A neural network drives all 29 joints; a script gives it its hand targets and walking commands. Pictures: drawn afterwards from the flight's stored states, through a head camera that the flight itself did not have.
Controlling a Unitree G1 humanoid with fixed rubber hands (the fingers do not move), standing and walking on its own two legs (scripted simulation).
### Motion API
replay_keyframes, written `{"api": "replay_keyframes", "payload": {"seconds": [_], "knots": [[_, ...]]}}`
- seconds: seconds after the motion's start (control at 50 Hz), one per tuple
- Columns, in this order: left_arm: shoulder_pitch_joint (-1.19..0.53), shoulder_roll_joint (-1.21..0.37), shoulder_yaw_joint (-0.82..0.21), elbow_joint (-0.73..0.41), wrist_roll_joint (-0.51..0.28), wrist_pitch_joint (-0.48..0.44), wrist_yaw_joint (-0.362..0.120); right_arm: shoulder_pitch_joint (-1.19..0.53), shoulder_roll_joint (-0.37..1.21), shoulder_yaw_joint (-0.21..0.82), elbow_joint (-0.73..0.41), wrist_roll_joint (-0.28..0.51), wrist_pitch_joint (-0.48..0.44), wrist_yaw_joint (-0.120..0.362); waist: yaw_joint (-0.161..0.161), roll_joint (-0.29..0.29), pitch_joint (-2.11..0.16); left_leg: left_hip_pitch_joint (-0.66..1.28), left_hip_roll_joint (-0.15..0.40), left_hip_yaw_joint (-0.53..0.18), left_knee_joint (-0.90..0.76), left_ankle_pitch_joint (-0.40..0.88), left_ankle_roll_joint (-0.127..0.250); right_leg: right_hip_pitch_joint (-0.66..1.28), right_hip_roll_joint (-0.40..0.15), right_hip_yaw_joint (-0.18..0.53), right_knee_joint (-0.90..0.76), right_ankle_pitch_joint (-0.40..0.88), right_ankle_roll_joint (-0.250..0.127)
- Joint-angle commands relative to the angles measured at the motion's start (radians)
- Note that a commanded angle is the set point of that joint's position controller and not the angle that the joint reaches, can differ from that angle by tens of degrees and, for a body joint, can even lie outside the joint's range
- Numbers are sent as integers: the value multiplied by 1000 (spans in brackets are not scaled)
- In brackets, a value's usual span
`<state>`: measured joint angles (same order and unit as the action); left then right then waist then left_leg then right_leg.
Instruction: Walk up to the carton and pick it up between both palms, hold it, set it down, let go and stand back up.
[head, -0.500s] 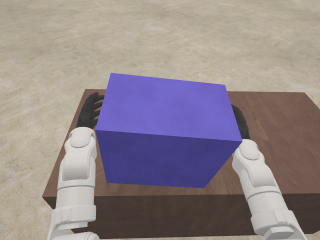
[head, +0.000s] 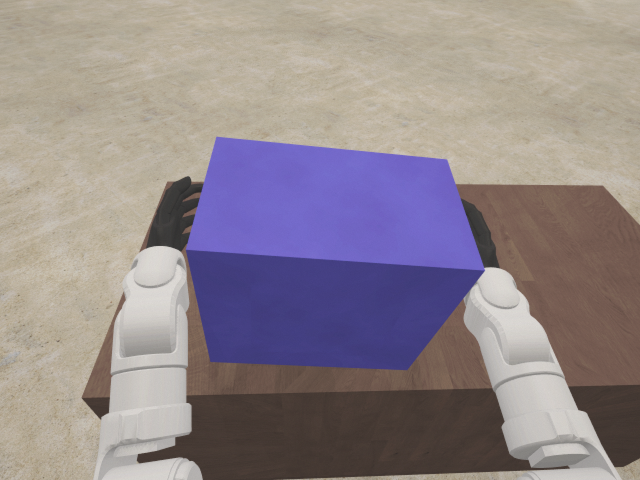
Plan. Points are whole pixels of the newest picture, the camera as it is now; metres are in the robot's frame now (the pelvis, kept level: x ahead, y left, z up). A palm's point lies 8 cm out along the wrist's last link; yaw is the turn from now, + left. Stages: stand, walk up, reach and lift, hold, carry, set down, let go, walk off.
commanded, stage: reach and lift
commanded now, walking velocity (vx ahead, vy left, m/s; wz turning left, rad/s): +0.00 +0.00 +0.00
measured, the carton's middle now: (322, 266) +0.36 -0.01 +0.09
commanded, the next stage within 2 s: hold in 0.44 s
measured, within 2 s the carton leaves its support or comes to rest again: neither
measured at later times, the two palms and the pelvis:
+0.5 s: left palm (162, 234) +0.35 +0.18 +0.17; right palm (479, 251) +0.33 -0.19 +0.14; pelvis +0.00 +0.00 +0.00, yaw +0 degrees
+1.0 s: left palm (141, 228) +0.34 +0.19 +0.19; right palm (473, 232) +0.34 -0.18 +0.17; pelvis -0.01 +0.00 +0.00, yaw +1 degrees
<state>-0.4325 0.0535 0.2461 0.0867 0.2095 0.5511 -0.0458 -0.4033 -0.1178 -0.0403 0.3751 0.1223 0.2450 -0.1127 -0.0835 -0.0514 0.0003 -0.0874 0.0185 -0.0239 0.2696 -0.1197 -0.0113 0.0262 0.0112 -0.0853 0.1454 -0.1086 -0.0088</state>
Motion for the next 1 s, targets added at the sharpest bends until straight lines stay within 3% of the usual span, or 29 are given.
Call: {"api": "replay_keyframes", "payload": {"seconds": [0.0,0.4,0.56,0.7,0.84,0.98], "knots": [[-484,-361,-429,-164,-119,-50,-137,-657,353,296,-333,50,-78,95,-3,66,-352,164,-39,13,8,210,-27,61,29,-6,27,294,28],[-549,-349,-395,-152,-115,0,-145,-718,340,263,-311,57,-29,88,-14,66,-355,152,-42,16,6,182,-20,58,30,-10,26,268,28],[-536,-361,-424,-277,-135,61,-113,-764,330,333,-370,123,19,81,31,67,-385,213,-39,20,24,305,-23,56,43,-8,27,289,22],[-597,-328,-385,-252,-131,119,-134,-785,310,246,-304,112,82,87,-4,71,-329,143,-46,36,-10,135,-15,26,29,-7,6,158,22],[-608,-316,-344,-217,-111,124,-166,-787,303,214,-281,98,108,82,-12,77,-340,125,-51,26,-7,142,-18,50,30,-11,8,177,16],[-599,-327,-352,-238,-107,120,-168,-789,300,229,-310,100,103,88,-6,78,-355,154,-48,21,1,185,-26,49,38,-17,9,196,11]]}}
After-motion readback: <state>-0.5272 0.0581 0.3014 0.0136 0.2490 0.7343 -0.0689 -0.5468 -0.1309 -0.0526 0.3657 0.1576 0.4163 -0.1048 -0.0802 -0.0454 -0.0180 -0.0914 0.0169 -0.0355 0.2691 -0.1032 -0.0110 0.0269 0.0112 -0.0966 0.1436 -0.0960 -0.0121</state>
